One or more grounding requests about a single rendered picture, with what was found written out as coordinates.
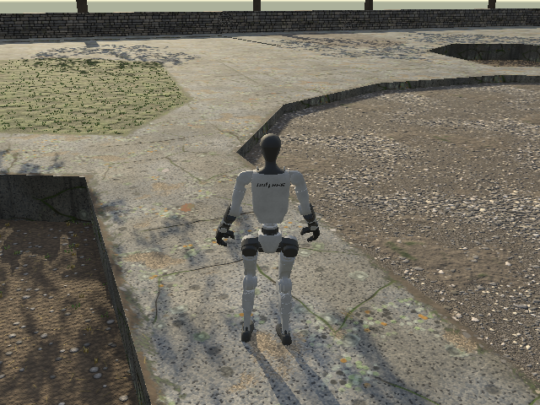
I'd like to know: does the right robot thigh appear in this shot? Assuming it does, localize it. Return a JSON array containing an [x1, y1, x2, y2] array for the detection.
[[276, 235, 299, 294]]

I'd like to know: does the right robot forearm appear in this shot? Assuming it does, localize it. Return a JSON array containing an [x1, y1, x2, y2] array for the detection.
[[303, 202, 318, 230]]

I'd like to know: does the left robot upper arm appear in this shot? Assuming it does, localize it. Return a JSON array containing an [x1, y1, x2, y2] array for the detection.
[[228, 170, 253, 217]]

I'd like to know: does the left robot forearm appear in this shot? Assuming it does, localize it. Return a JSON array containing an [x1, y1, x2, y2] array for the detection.
[[219, 203, 236, 233]]

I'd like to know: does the left robot hand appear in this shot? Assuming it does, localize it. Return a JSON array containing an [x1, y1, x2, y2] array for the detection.
[[215, 227, 235, 246]]

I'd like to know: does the right robot hand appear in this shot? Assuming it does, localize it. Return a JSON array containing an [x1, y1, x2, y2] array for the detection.
[[300, 227, 320, 242]]

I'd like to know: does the right robot upper arm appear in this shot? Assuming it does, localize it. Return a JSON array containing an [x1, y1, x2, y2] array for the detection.
[[288, 170, 312, 216]]

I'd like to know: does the robot right foot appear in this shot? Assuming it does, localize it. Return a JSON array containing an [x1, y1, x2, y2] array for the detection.
[[276, 323, 292, 346]]

